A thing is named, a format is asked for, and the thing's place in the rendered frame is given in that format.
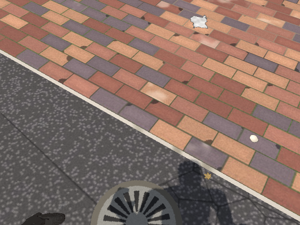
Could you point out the robot left hand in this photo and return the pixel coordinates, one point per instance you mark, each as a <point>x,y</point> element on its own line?
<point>45,219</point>

